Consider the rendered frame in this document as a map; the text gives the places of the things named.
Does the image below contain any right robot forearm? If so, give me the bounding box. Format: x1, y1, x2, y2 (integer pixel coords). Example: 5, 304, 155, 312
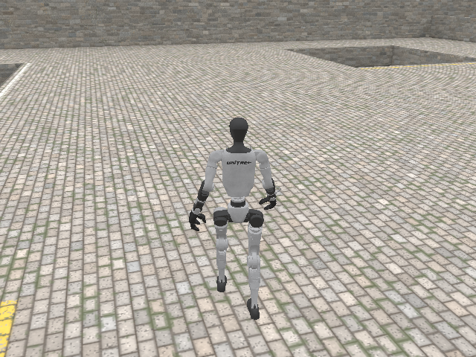
265, 178, 276, 201

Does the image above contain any robot right upper arm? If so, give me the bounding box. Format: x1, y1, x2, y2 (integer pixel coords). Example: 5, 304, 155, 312
254, 149, 274, 189

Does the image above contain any robot left upper arm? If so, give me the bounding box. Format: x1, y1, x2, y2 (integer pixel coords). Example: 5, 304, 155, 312
202, 149, 223, 192

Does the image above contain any left robot forearm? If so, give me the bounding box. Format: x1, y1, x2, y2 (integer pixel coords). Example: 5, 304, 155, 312
192, 180, 209, 215

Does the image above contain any robot left hand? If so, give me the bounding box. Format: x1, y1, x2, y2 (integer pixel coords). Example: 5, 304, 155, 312
189, 211, 206, 231

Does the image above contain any humanoid robot head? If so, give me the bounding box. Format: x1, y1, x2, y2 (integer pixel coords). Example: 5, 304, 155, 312
226, 118, 251, 153

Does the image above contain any robot right hand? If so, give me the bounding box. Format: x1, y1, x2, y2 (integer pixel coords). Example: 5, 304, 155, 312
259, 197, 277, 210

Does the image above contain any humanoid robot torso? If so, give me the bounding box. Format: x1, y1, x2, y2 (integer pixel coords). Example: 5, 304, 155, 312
221, 147, 256, 223

